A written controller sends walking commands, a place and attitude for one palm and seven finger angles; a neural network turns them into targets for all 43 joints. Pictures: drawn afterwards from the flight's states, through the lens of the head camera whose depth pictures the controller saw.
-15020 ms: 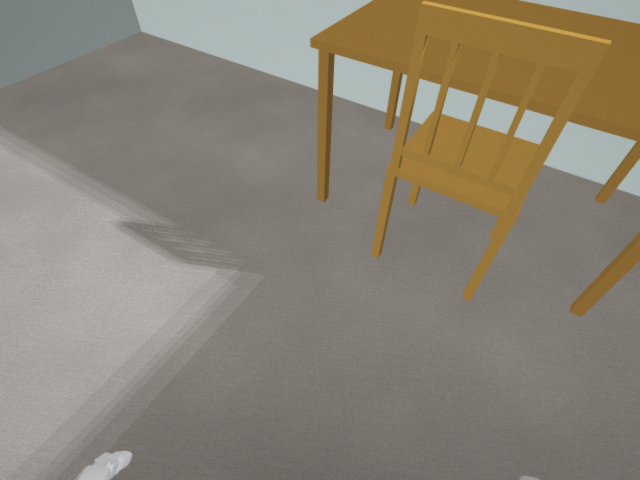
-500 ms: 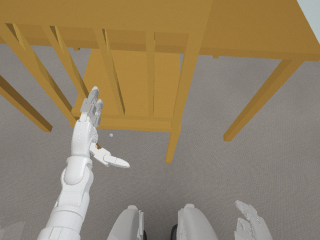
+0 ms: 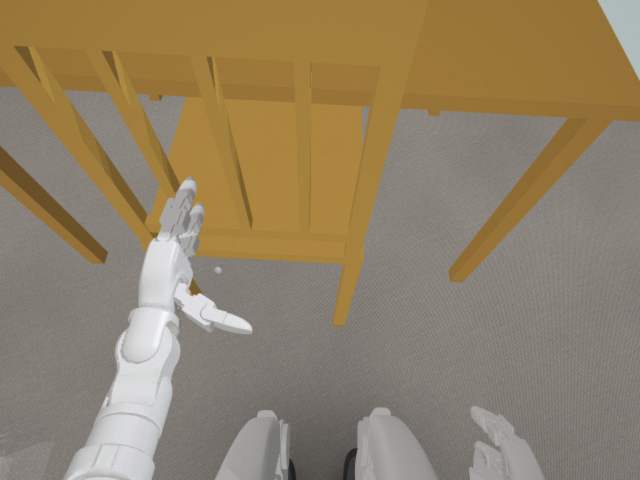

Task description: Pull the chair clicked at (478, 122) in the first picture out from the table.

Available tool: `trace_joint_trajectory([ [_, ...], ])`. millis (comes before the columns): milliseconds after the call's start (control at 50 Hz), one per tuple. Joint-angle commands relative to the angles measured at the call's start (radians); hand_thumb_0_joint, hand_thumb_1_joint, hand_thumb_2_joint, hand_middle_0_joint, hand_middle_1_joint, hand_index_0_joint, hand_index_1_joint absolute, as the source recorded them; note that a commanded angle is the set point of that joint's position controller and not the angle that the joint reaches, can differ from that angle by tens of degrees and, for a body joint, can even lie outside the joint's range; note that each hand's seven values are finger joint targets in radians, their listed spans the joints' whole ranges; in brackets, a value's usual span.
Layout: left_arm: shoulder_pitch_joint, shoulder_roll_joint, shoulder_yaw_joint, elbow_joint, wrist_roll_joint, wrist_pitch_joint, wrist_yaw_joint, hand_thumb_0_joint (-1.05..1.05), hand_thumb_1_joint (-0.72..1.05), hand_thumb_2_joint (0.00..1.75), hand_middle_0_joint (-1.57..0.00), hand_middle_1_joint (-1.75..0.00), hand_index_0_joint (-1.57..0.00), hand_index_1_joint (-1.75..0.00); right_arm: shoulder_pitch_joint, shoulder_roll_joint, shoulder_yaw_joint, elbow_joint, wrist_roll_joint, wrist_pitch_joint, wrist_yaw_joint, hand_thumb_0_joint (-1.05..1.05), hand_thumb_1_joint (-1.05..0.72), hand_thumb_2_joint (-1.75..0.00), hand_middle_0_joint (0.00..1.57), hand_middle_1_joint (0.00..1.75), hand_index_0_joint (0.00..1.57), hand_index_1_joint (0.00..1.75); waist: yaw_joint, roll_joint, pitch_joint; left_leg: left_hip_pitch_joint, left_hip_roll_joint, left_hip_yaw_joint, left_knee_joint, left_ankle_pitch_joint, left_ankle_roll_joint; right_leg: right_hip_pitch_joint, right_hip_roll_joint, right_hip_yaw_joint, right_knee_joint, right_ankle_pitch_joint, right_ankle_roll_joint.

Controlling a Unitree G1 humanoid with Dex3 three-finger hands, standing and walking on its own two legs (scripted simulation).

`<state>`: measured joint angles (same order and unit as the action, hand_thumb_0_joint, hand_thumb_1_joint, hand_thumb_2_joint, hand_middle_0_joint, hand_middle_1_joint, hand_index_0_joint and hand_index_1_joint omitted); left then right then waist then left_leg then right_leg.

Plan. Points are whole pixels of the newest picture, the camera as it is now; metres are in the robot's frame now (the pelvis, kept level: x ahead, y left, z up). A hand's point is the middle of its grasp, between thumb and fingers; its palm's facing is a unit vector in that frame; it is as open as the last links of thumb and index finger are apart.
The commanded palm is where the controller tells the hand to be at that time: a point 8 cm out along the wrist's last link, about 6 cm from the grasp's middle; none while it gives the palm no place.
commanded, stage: aim the fingers beside a spindle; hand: left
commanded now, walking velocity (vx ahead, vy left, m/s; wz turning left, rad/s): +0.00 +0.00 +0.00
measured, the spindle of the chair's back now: (230, 161) +0.50 +0.13 +0.05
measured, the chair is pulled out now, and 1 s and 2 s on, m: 0.00 0.00 0.00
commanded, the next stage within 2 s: push the fingers through the gap in 0.24 s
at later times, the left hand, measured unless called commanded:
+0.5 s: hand (224, 280) +0.35 +0.12 +0.02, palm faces -0.08 -1.00 -0.02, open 16.9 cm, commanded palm +0.34 +0.18 +0.02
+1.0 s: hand (226, 231) +0.42 +0.13 +0.01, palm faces -0.02 -1.00 -0.04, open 16.9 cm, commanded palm +0.39 +0.18 +0.02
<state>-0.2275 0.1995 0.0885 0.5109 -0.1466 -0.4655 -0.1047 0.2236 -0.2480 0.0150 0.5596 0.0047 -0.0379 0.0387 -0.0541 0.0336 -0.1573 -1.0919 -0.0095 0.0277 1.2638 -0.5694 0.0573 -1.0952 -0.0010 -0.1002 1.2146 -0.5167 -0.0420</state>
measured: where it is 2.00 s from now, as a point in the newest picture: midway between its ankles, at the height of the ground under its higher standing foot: outside the picture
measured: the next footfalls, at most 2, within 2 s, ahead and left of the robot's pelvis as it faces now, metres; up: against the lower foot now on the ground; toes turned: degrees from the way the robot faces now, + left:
none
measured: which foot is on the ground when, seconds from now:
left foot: down 0.00-1.00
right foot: down 0.00-1.00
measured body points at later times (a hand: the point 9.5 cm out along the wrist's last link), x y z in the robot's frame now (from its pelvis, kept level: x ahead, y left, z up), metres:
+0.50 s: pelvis +0.00 +0.00 +0.00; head +0.12 +0.01 +0.43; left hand +0.34 +0.18 +0.02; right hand +0.15 -0.25 -0.11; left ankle +0.01 +0.08 -0.63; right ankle +0.03 -0.10 -0.63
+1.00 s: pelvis +0.00 +0.00 +0.00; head +0.13 +0.01 +0.43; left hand +0.41 +0.19 +0.01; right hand +0.09 -0.26 -0.12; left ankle +0.01 +0.08 -0.63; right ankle +0.03 -0.10 -0.63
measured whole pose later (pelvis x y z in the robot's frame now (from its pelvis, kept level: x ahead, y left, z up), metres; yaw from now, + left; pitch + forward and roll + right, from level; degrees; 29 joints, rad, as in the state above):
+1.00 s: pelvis +0.00 +0.00 +0.00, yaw -1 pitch +25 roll -2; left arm -0.45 0.23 0.18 0.73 -0.11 -0.49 -0.07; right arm 0.27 -0.25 0.02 0.60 -0.01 -0.04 0.04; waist -0.10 0.03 -0.16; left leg -1.14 0.00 0.03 1.28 -0.57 0.05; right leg -1.14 0.01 -0.10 1.23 -0.51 -0.05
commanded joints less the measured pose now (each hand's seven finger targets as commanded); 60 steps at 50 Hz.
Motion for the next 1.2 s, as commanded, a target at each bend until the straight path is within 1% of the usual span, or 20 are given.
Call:
trace_joint_trajectory([
  [0,-0.175,0.043,-0.015,-0.266,-0.016,-0.062,-0.016,0.0,-0.5,0.3,-0.06,-0.08,-0.06,-0.08,0.039,-0.144,-0.066,-0.13,0.008,-0.045,-0.017,0.0,-0.9,-0.9,0.2,0.3,0.2,0.3,-0.01,0.016,-0.425,0.286,0.008,-0.097,-0.18,0.361,-0.038,0.26,0.009,0.072,-0.148,0.277,0.005],
  [60,-0.211,0.118,0.048,-0.364,-0.005,-0.106,0.034,0.0,-0.5,0.3,-0.06,-0.08,-0.06,-0.08,0.041,-0.143,-0.065,-0.126,-0.003,-0.053,-0.023,0.0,-0.9,-0.9,0.2,0.3,0.2,0.3,-0.002,0.022,-0.457,0.312,0.01,-0.101,-0.171,0.402,-0.04,0.265,0.011,0.075,-0.132,0.302,0.007],
  [160,-0.159,0.127,0.076,-0.273,0.033,-0.119,0.076,0.0,-0.5,0.3,-0.06,-0.08,-0.06,-0.08,0.035,-0.134,-0.059,-0.11,-0.011,-0.048,-0.015,0.0,-0.9,-0.9,0.2,0.3,0.2,0.3,-0.004,-0.01,-0.392,0.24,0.004,-0.091,-0.167,0.344,-0.036,0.264,0.014,0.08,-0.134,0.27,0.009],
  [220,-0.123,0.064,0.024,-0.163,0.032,-0.082,0.038,0.0,-0.5,0.3,-0.06,-0.08,-0.06,-0.08,0.029,-0.138,-0.056,-0.111,-0.003,-0.039,-0.009,0.0,-0.9,-0.9,0.2,0.3,0.2,0.3,-0.017,-0.036,-0.324,0.184,0.001,-0.081,-0.172,0.273,-0.034,0.257,0.012,0.081,-0.152,0.233,0.008],
  [300,-0.102,0.064,0.019,-0.181,-0.01,-0.053,-0.027,0.0,-0.5,0.3,-0.06,-0.08,-0.06,-0.08,0.027,-0.147,-0.06,-0.131,0.009,-0.037,-0.014,0.0,-0.9,-0.9,0.2,0.3,0.2,0.3,-0.007,-0.034,-0.366,0.194,-0.001,-0.074,-0.174,0.287,-0.032,0.294,0.01,0.09,-0.164,0.256,0.005],
  [340,-0.153,0.057,-0.005,-0.283,-0.023,-0.068,-0.036,0.0,-0.5,0.3,-0.06,-0.08,-0.06,-0.08,0.025,-0.142,-0.063,-0.139,0.01,-0.044,-0.019,0.0,-0.9,-0.9,0.2,0.3,0.2,0.3,-0.008,0.008,-0.423,0.259,0.004,-0.084,-0.173,0.342,-0.034,0.29,0.008,0.087,-0.155,0.287,0.005],
  [360,-0.223,0.044,-0.033,-0.335,-0.025,-0.082,-0.033,0.0,-0.5,0.3,-0.06,-0.08,-0.06,-0.08,0.024,-0.14,-0.061,-0.136,0.008,-0.052,-0.023,0.0,-0.9,-0.9,0.2,0.3,0.2,0.3,-0.027,0.052,-0.429,0.295,0.008,-0.093,-0.165,0.366,-0.035,0.25,0.009,0.08,-0.144,0.289,0.006],
  [380,-0.241,0.084,0.008,-0.361,-0.024,-0.097,-0.017,0.0,-0.5,0.3,-0.06,-0.08,-0.06,-0.08,0.033,-0.141,-0.066,-0.122,0.003,-0.056,-0.026,0.0,-0.9,-0.9,0.2,0.3,0.2,0.3,-0.018,0.048,-0.448,0.318,0.011,-0.1,-0.163,0.384,-0.04,0.243,0.01,0.079,-0.141,0.289,0.007],
  [460,-0.319,0.1,0.031,-0.279,0.011,-0.134,0.039,0.0,-0.5,0.3,-0.06,-0.08,-0.06,-0.08,0.041,-0.141,-0.06,-0.081,-0.011,-0.068,-0.03,0.0,-0.9,-0.9,0.2,0.3,0.2,0.3,-0.045,0.007,-0.392,0.252,0.01,-0.107,-0.131,0.339,-0.035,0.177,0.013,0.075,-0.117,0.24,0.011],
  [520,-0.321,0.113,0.066,-0.129,0.028,-0.119,0.051,0.0,-0.5,0.3,-0.06,-0.08,-0.06,-0.08,0.033,-0.143,-0.056,-0.07,-0.011,-0.061,-0.026,0.0,-0.9,-0.9,0.2,0.3,0.2,0.3,-0.041,-0.023,-0.336,0.155,-0.001,-0.092,-0.127,0.234,-0.031,0.183,0.011,0.087,-0.129,0.17,0.01],
  [580,-0.361,0.124,0.07,-0.072,0.043,-0.082,0.036,0.0,-0.5,0.3,-0.06,-0.08,-0.06,-0.08,0.043,-0.15,-0.055,-0.082,-0.006,-0.048,-0.024,0.0,-0.9,-0.9,0.2,0.3,0.2,0.3,-0.032,0.022,-0.385,0.168,-0.004,-0.087,-0.14,0.234,-0.032,0.199,0.009,0.09,-0.129,0.174,0.006],
  [700,-0.422,0.104,0.055,-0.175,-0.005,-0.053,0.011,0.0,-0.5,0.3,-0.06,-0.08,-0.06,-0.08,0.077,-0.15,-0.064,-0.091,-0.002,-0.046,-0.023,0.0,-0.9,-0.9,0.2,0.3,0.2,0.3,-0.03,0.055,-0.549,0.32,0.009,-0.101,-0.15,0.427,-0.046,0.26,0.014,0.08,-0.126,0.329,0.008],
  [760,-0.402,0.137,0.094,-0.133,-0.006,-0.066,0.025,0.0,-0.5,0.3,-0.06,-0.08,-0.06,-0.08,0.092,-0.149,-0.061,-0.076,-0.003,-0.046,-0.026,0.0,-0.9,-0.9,0.2,0.3,0.2,0.3,-0.042,-0.036,-0.504,0.242,0.007,-0.089,-0.144,0.401,-0.034,0.299,0.017,0.088,-0.135,0.349,0.016],
  [800,-0.407,0.15,0.119,-0.055,0.009,-0.072,0.04,0.0,-0.5,0.3,-0.06,-0.08,-0.06,-0.08,0.097,-0.146,-0.058,-0.059,-0.005,-0.041,-0.024,0.0,-0.9,-0.9,0.2,0.3,0.2,0.3,-0.044,-0.055,-0.428,0.167,0.002,-0.076,-0.143,0.34,-0.031,0.29,0.016,0.094,-0.14,0.313,0.017],
  [820,-0.443,0.13,0.098,-0.023,0.017,-0.076,0.043,0.0,-0.5,0.3,-0.06,-0.08,-0.06,-0.08,0.098,-0.144,-0.056,-0.05,-0.006,-0.04,-0.022,0.0,-0.9,-0.9,0.2,0.3,0.2,0.3,-0.064,-0.064,-0.386,0.139,0.001,-0.071,-0.138,0.307,-0.028,0.272,0.016,0.098,-0.147,0.291,0.02],
  [840,-0.441,0.151,0.124,0.015,0.027,-0.078,0.048,0.0,-0.5,0.3,-0.06,-0.08,-0.06,-0.08,0.105,-0.147,-0.055,-0.047,-0.008,-0.037,-0.021,0.0,-0.9,-0.9,0.2,0.3,0.2,0.3,-0.055,-0.066,-0.367,0.112,-0.002,-0.068,-0.141,0.276,-0.028,0.271,0.017,0.099,-0.148,0.261,0.017],
  [880,-0.484,0.169,0.134,0.038,0.04,-0.091,0.049,0.0,-0.5,0.3,-0.06,-0.08,-0.06,-0.08,0.108,-0.149,-0.055,-0.047,-0.01,-0.034,-0.018,0.0,-0.9,-0.9,0.2,0.3,0.2,0.3,-0.054,-0.017,-0.364,0.119,-0.005,-0.064,-0.141,0.269,-0.029,0.253,0.015,0.104,-0.15,0.245,0.012],
  [1000,-0.558,0.176,0.127,-0.025,0.028,-0.127,0.02,0.0,-0.5,0.3,-0.06,-0.08,-0.06,-0.08,0.128,-0.155,-0.065,-0.05,-0.014,-0.033,-0.011,0.0,-0.9,-0.9,0.2,0.3,0.2,0.3,-0.051,0.09,-0.517,0.276,0.006,-0.08,-0.141,0.41,-0.044,0.254,0.019,0.095,-0.129,0.337,0.006],
  [1120,-0.645,0.179,0.136,0.127,0.037,-0.111,0.025,0.0,-0.5,0.3,-0.06,-0.08,-0.06,-0.08,0.151,-0.164,-0.066,-0.011,-0.014,-0.023,-0.013,0.0,-0.9,-0.9,0.2,0.3,0.2,0.3,-0.091,0.006,-0.431,0.207,0.009,-0.089,-0.137,0.345,-0.036,0.208,0.024,0.086,-0.138,0.283,0.013],
  [1180,-0.699,0.222,0.178,0.135,0.043,-0.121,0.034,0.0,-0.5,0.3,-0.06,-0.08,-0.06,-0.08,0.159,-0.165,-0.063,-0.014,-0.02,-0.018,-0.013,0.0,-0.9,-0.9,0.2,0.3,0.2,0.3,-0.076,0.042,-0.475,0.199,0.001,-0.079,-0.131,0.352,-0.034,0.233,0.021,0.095,-0.129,0.294,0.011],
])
